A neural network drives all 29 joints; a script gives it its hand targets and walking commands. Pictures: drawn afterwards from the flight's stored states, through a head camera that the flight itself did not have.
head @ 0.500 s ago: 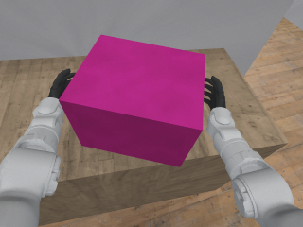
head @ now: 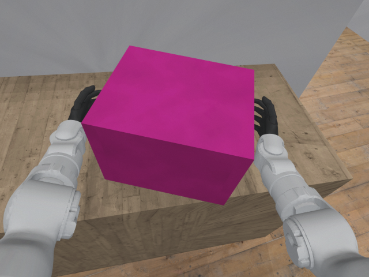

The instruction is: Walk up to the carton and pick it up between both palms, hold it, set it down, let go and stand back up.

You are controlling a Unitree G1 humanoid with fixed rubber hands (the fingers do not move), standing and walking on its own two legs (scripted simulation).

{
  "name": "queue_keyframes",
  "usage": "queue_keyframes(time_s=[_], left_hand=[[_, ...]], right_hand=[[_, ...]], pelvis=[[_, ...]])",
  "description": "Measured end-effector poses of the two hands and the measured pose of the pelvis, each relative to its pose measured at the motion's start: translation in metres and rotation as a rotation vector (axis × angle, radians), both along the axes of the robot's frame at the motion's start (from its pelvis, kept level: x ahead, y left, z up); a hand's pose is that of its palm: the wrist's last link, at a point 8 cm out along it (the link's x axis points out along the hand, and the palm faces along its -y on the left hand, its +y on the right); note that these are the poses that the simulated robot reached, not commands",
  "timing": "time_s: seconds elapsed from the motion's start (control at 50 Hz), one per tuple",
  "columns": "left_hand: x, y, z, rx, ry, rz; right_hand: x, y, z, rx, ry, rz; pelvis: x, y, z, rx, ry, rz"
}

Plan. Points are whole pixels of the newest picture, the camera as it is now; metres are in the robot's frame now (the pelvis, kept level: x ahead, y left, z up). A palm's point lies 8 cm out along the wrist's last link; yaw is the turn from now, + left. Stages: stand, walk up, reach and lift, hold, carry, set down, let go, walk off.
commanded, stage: reach and lift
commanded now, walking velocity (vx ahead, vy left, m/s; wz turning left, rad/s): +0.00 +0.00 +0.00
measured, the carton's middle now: (177, 126) +0.46 -0.04 +0.03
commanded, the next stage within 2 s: none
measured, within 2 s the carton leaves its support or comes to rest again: leaves its support in 0.48 s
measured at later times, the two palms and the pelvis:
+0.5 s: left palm (78, 127) +0.44 +0.17 +0.09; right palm (267, 135) +0.37 -0.23 +0.08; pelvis -0.01 +0.00 +0.00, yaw +0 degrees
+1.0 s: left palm (72, 125) +0.42 +0.17 +0.12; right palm (272, 137) +0.36 -0.23 +0.10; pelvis -0.03 -0.01 +0.00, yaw +0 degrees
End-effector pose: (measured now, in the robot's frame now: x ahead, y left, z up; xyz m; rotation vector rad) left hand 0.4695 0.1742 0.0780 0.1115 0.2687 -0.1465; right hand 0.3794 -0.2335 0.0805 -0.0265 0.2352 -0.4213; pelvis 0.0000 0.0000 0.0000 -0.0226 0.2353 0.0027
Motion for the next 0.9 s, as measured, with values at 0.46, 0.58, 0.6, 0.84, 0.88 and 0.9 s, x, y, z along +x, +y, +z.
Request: queue_keyframes(time_s=[0.46, 0.58, 0.6, 0.84, 0.88, 0.9], left_hand=[[-0.028, -0.004, 0.008, -0.011, -0.052, -0.004], [-0.034, 0.001, 0.021, -0.008, -0.084, 0.011], [-0.035, 0.002, 0.022, -0.007, -0.085, 0.014], [-0.044, 0.001, 0.047, -0.012, -0.105, 0.018], [-0.046, 0.0, 0.048, -0.01, -0.097, 0.019], [-0.047, -0.001, 0.048, -0.009, -0.09, 0.019]], right_hand=[[-0.01, 0.004, 0.003, 0.067, 0.001, -0.003], [-0.012, 0.009, 0.003, 0.087, 0.004, 0.015], [-0.012, 0.01, 0.003, 0.089, 0.007, 0.018], [-0.02, 0.01, 0.017, 0.103, -0.011, 0.032], [-0.021, 0.008, 0.018, 0.104, -0.004, 0.036], [-0.022, 0.007, 0.018, 0.105, 0.003, 0.038]], pelvis=[[-0.013, 0.0, 0.0, 0.0, -0.017, 0.0], [-0.014, -0.001, 0.0, 0.001, -0.019, 0.001], [-0.014, -0.001, 0.0, 0.001, -0.019, 0.001], [-0.017, -0.004, 0.002, 0.003, -0.013, 0.006], [-0.02, -0.005, 0.003, 0.004, -0.019, 0.006], [-0.021, -0.005, 0.003, 0.004, -0.023, 0.007]])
